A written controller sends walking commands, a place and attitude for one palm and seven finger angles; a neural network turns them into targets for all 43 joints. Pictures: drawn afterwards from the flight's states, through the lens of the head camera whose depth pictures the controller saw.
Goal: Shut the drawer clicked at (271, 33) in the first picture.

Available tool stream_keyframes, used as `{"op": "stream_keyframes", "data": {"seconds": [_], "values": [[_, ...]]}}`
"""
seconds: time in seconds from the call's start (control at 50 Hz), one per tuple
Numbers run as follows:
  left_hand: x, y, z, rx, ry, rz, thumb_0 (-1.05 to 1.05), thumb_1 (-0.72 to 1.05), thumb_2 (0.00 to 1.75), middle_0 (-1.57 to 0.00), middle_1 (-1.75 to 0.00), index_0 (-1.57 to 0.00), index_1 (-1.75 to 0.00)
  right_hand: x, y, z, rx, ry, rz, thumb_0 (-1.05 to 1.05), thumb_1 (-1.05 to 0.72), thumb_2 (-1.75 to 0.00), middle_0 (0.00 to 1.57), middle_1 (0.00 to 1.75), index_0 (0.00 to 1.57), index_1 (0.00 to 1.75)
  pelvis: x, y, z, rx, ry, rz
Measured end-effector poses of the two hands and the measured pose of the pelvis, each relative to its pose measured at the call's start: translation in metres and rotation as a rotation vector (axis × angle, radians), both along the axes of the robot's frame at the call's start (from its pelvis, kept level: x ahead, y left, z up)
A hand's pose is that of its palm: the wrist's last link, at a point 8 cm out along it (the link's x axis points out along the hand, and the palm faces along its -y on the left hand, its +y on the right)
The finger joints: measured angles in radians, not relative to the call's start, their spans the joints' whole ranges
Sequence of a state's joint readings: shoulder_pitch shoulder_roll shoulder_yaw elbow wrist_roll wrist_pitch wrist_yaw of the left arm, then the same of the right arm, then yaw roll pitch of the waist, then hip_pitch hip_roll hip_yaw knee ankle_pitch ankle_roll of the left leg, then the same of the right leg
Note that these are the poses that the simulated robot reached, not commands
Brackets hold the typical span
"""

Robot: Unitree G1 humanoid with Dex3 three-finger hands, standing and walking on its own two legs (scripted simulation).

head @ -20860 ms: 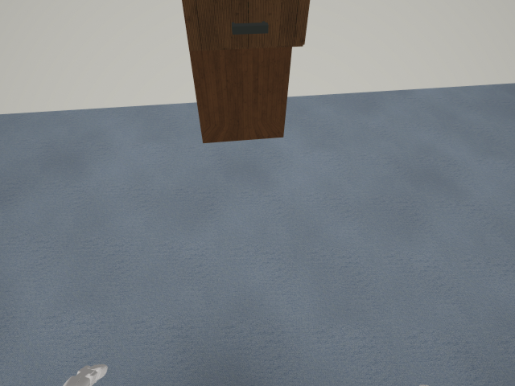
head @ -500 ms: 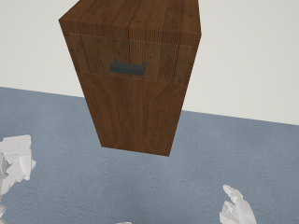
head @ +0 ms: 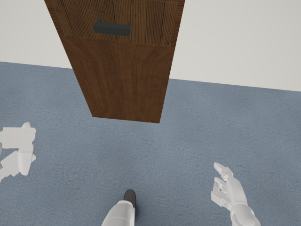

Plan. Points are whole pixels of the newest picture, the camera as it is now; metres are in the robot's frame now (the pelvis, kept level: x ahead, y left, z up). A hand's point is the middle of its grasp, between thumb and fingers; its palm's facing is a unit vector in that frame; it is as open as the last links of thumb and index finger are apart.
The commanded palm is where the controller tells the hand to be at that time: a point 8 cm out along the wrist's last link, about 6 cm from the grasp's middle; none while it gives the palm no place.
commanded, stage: stop stepping back and stand still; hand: left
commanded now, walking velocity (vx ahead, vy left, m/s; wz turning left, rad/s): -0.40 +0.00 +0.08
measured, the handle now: (113, 25) +0.78 +0.20 +0.03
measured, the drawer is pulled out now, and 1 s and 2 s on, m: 0.00 0.00 0.00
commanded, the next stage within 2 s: let the arm hang, fingers relaxed in 0.94 s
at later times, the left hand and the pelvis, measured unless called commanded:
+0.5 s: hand out of the picture +0.07 +0.25 +0.19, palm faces +0.35 -0.81 -0.47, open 3.3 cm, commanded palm +0.03 +0.29 +0.19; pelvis -0.09 +0.01 +0.01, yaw +2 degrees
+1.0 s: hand out of the picture +0.08 +0.28 +0.18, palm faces +0.40 -0.76 -0.51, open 3.2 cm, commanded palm +0.02 +0.31 +0.19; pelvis -0.11 +0.03 +0.00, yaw +2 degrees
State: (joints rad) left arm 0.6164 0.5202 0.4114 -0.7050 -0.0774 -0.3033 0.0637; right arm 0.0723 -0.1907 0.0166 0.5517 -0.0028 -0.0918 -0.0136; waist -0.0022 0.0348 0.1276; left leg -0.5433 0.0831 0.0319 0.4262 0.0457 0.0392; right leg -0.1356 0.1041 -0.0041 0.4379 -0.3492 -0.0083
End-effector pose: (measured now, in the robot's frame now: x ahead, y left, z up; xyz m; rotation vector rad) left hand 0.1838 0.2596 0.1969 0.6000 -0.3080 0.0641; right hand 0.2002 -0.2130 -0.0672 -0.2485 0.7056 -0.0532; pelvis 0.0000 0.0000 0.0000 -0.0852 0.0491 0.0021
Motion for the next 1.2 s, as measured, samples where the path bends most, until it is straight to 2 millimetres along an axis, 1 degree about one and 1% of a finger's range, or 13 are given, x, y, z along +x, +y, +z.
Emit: {"op": "stream_keyframes", "data": {"seconds": [0.12, 0.22, 0.32, 0.44, 0.54, 0.64, 0.72, 0.9, 1.0, 1.04, 1.08, 1.14, 1.2], "values": [[-0.056, 0.024, 0.020, 0.010, -0.099, 0.122, 0.01, 0.88, 0.89, -1.40, -1.60, -1.41, -1.60, -0.051, -0.024, 0.011, -0.049, 0.021, -0.112, 0.02, -0.90, -0.90, 0.20, 0.30, 0.21, 0.30, -0.005, 0.001, 0.003, 0.044, -0.015, -0.018], [-0.070, 0.055, -0.013, -0.155, -0.060, 0.309, 0.01, 0.88, 0.89, -1.40, -1.60, -1.41, -1.60, -0.078, -0.028, 0.009, -0.080, -0.003, -0.145, 0.02, -0.90, -0.90, 0.20, 0.30, 0.20, 0.30, -0.027, 0.015, 0.004, 0.053, -0.048, -0.002], [-0.084, 0.044, -0.032, -0.212, 0.016, 0.282, 0.02, 0.89, 0.90, -1.40, -1.60, -1.41, -1.60, -0.105, -0.014, 0.017, -0.074, -0.028, -0.116, 0.02, -0.90, -0.90, 0.20, 0.30, 0.20, 0.30, -0.054, 0.016, 0.008, 0.065, -0.068, 0.009], [-0.126, 0.024, 0.000, -0.102, -0.032, 0.185, 0.02, 0.88, 0.89, -1.40, -1.60, -1.40, -1.60, -0.129, 0.004, 0.019, -0.031, -0.030, -0.041, 0.02, -0.90, -0.90, 0.20, 0.30, 0.20, 0.30, -0.085, 0.008, 0.012, 0.053, -0.069, 0.060], [-0.164, 0.040, 0.015, -0.070, -0.116, 0.240, 0.02, 0.88, 0.89, -1.40, -1.60, -1.41, -1.60, -0.146, 0.006, 0.010, -0.035, 0.029, -0.038, 0.02, -0.90, -0.90, 0.20, 0.30, 0.21, 0.30, -0.095, 0.014, 0.011, 0.074, -0.069, 0.029], [-0.161, 0.074, -0.013, -0.186, -0.145, 0.357, 0.01, 0.88, 0.89, -1.41, -1.60, -1.41, -1.60, -0.156, 0.009, 0.000, -0.082, 0.006, -0.066, 0.02, -0.90, -0.90, 0.20, 0.30, 0.21, 0.30, -0.101, 0.034, -0.001, 0.053, -0.067, 0.043], [-0.145, 0.077, -0.032, -0.223, -0.094, 0.347, 0.02, 0.89, 0.90, -1.41, -1.60, -1.41, -1.60, -0.165, 0.021, -0.003, -0.057, -0.012, -0.080, 0.02, -0.90, -0.90, 0.20, 0.30, 0.20, 0.30, -0.114, 0.039, -0.004, 0.082, -0.104, 0.039], [-0.153, 0.041, 0.017, -0.028, -0.105, 0.188, 0.02, 0.88, 0.89, -1.40, -1.60, -1.41, -1.60, -0.183, 0.037, -0.003, 0.034, 0.045, -0.047, 0.02, -0.90, -0.90, 0.20, 0.30, 0.21, 0.30, -0.109, 0.026, 0.008, 0.065, -0.060, 0.029], [-0.147, 0.052, 0.008, -0.024, -0.061, 0.274, 0.01, 0.88, 0.89, -1.41, -1.60, -1.41, -1.60, -0.172, 0.021, -0.022, 0.018, 0.123, -0.052, 0.02, -0.90, -0.90, 0.20, 0.30, 0.21, 0.30, -0.107, 0.026, 0.004, 0.073, -0.054, 0.026], [-0.142, 0.060, -0.001, -0.066, -0.029, 0.318, 0.01, 0.88, 0.89, -1.41, -1.60, -1.41, -1.60, -0.167, 0.015, -0.020, 0.005, 0.130, -0.067, 0.02, -0.90, -0.90, 0.20, 0.30, 0.21, 0.30, -0.101, 0.028, 0.007, 0.083, -0.056, 0.023], [-0.128, 0.070, -0.036, -0.095, 0.081, 0.339, 0.01, 0.89, 0.90, -1.40, -1.60, -1.41, -1.60, -0.162, 0.008, -0.025, 0.007, 0.123, -0.046, 0.02, -0.90, -0.90, 0.20, 0.30, 0.21, 0.30, -0.096, 0.032, 0.003, 0.084, -0.043, 0.046], [-0.111, 0.080, -0.135, -0.222, 0.435, 0.428, 0.00, 0.89, 0.90, -1.38, -1.58, -1.38, -1.57, -0.157, -0.002, -0.047, -0.006, 0.166, -0.038, 0.01, -0.90, -0.90, 0.20, 0.30, 0.20, 0.30, -0.095, 0.038, -0.011, 0.087, -0.028, 0.074], [-0.125, 0.054, -0.232, -0.339, 0.823, 0.481, 0.01, 0.90, 0.90, -1.31, -1.52, -1.32, -1.52, -0.163, -0.004, -0.058, -0.013, 0.223, -0.029, 0.01, -0.90, -0.90, 0.20, 0.30, 0.20, 0.30, -0.098, 0.030, -0.014, 0.125, -0.034, 0.085]]}}
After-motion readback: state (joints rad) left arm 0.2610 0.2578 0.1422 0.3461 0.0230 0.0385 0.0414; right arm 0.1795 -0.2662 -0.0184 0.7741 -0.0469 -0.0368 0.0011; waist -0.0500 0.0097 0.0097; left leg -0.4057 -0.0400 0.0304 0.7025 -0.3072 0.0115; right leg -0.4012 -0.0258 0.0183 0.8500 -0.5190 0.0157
